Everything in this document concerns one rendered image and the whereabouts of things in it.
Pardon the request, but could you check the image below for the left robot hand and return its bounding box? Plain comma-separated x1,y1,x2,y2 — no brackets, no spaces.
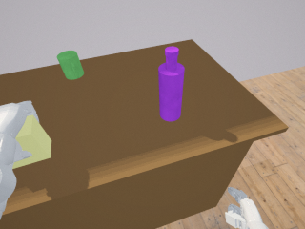
0,100,39,162

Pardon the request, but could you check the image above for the left robot forearm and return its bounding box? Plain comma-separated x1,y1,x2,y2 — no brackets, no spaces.
0,133,17,219

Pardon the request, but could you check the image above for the right robot hand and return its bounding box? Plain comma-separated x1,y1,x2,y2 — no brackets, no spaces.
225,187,263,229

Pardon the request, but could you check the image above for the sponge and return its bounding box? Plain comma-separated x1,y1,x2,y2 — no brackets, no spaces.
12,114,51,169

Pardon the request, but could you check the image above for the table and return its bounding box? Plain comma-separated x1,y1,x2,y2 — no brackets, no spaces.
0,39,289,229

